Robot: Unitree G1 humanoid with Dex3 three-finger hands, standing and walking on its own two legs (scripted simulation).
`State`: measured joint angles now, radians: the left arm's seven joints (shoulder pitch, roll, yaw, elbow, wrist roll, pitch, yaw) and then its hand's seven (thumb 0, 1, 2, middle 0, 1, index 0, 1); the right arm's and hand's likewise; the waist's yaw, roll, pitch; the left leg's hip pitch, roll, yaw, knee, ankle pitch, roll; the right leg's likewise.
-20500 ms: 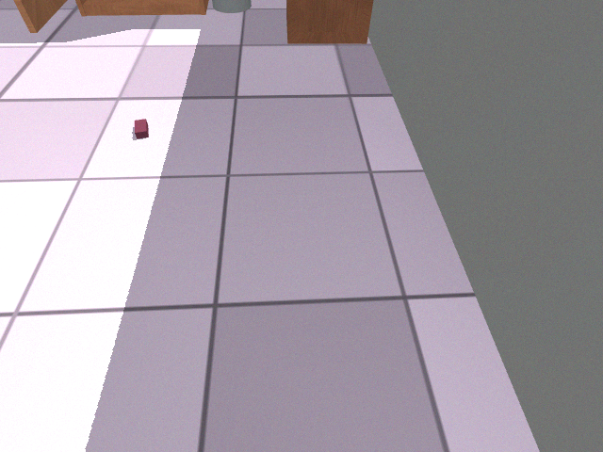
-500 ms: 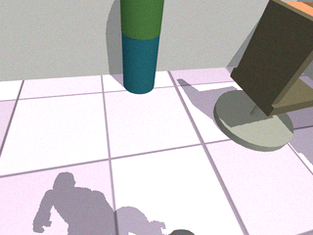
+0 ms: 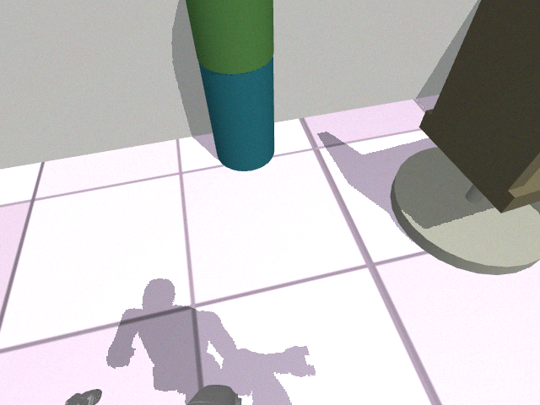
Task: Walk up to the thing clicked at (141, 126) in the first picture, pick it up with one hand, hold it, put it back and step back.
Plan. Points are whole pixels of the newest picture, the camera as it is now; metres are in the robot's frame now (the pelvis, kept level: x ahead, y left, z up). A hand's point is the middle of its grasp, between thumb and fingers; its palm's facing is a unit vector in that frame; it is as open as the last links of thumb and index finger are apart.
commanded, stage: walk up
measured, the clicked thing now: out of the picture -0.97 -0.48 -0.75
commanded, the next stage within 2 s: stand in 1.80 s
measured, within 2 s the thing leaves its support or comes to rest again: neither
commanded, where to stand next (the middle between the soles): +0.06 +0.02 m, yaw +2 degrees
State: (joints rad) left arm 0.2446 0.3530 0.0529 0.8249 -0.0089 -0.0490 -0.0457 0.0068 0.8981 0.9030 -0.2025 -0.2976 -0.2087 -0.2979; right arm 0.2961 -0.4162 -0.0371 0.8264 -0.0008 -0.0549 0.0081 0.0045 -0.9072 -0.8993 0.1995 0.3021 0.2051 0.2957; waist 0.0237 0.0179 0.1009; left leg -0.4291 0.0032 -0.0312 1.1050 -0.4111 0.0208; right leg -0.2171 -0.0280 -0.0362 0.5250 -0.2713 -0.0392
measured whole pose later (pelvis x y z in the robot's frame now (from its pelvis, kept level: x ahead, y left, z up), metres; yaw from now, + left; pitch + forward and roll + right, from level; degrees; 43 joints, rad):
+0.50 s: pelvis +0.04 -0.02 -0.03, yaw +0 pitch -2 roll +0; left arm 0.17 0.39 0.04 0.89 -0.02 0.01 0.02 0.01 0.90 0.90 -0.20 -0.30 -0.21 -0.30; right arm 0.07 -0.39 -0.03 0.79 -0.02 0.03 0.00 0.00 -0.90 -0.90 0.20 0.30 0.21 0.30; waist 0.02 0.02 0.17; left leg -0.46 0.04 0.02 0.73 -0.24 0.00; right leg -0.28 0.00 0.02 0.75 -0.44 0.00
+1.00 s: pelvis +0.00 -0.01 -0.01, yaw +4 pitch -3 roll +1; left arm 0.21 0.39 0.04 0.94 0.00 0.00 0.00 0.01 0.90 0.90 -0.20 -0.30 -0.21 -0.30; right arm 0.16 -0.35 -0.01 0.96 -0.02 0.01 0.01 0.01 -0.91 -0.90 0.20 0.30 0.21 0.30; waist 0.03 -0.03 0.09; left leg -0.24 -0.01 -0.05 0.61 -0.31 -0.02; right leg -0.26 -0.04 0.01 0.65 -0.36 -0.01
